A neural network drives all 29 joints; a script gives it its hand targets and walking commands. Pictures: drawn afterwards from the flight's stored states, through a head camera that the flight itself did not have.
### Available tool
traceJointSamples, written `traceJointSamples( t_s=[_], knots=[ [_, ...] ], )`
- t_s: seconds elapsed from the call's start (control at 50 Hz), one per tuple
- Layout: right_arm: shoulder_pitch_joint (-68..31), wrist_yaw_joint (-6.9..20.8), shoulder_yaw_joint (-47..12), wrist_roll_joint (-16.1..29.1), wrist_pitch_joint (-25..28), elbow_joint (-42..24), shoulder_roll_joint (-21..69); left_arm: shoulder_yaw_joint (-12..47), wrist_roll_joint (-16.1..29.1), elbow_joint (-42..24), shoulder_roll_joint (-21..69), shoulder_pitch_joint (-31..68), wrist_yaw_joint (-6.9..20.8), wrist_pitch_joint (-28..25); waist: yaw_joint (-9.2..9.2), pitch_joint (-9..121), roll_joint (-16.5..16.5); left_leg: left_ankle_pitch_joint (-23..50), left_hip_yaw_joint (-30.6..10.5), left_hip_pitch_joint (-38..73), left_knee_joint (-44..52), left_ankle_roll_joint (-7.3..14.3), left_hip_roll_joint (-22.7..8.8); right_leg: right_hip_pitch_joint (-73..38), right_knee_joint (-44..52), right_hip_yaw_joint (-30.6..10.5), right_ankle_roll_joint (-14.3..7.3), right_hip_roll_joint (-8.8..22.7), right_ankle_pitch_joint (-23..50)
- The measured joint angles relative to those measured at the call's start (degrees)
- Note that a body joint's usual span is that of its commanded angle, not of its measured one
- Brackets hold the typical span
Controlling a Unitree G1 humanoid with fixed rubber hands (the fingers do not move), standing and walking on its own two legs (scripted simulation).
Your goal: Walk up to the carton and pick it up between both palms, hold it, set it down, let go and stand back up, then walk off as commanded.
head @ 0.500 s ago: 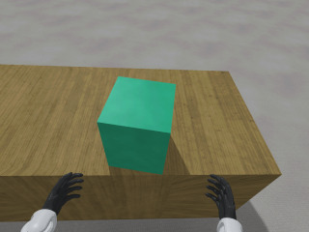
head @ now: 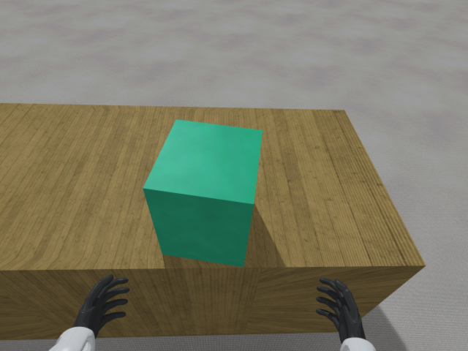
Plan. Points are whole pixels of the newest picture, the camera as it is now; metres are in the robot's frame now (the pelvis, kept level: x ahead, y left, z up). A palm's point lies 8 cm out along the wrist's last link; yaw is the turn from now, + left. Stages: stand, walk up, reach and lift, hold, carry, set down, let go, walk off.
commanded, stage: set down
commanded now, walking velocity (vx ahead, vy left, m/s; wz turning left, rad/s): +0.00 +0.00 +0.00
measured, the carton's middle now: (210, 194) +0.45 +0.07 -0.04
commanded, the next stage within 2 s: let go in 0.72 s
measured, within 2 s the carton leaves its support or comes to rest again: neither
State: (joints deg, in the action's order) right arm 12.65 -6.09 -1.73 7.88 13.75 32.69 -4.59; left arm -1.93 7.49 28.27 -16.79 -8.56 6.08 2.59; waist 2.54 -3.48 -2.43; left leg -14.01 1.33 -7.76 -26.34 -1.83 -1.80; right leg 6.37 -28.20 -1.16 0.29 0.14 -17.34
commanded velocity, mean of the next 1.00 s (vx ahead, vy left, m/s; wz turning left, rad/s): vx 0.00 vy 0.00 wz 0.00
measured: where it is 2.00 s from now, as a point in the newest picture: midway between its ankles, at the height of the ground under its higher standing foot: outside the picture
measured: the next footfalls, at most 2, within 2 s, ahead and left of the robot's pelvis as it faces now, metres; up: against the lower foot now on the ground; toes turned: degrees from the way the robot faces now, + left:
none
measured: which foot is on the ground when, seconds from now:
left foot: down 0.00-1.00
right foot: down 0.00-1.00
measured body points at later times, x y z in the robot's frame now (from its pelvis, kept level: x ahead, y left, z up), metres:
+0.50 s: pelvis +0.00 +0.00 +0.00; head +0.00 +0.01 +0.45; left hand +0.18 +0.24 -0.07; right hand +0.18 -0.21 -0.07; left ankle +0.01 +0.14 -0.74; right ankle -0.02 -0.12 -0.74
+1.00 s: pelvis +0.00 +0.00 +0.00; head +0.00 +0.00 +0.45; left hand +0.18 +0.24 -0.08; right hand +0.18 -0.22 -0.08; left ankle +0.01 +0.14 -0.74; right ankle -0.02 -0.12 -0.74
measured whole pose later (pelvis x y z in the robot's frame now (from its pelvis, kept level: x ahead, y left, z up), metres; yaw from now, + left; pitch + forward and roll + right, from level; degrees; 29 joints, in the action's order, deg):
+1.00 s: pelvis +0.00 +0.00 +0.00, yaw +0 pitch -4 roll +1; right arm 10.4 -0.1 -1.7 6.3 11.9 40.0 -10.9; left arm -1.6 5.9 28.6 -12.4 -8.6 0.6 9.1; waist 2.2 -3.5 -1.4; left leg -13.7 1.4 -7.5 -25.6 -2.0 -1.8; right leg 6.4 -27.9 -1.2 0.1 0.1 -17.3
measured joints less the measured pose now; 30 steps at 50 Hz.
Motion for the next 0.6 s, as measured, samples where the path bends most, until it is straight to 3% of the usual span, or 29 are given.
traceJointSamples(
  t_s=[0.6],
  knots=[
    [-0.52, 4.53, -0.01, -1.09, -1.48, 5.02, -5.07, 0.08, -0.86, 0.55, 3.72, -0.02, -4.30, 5.36, -0.29, 0.00, 0.93, 0.29, 0.03, 0.21, 0.75, -0.20, 0.00, 0.00, 0.32, 0.00, -0.17, 0.00, 0.06]
  ],
)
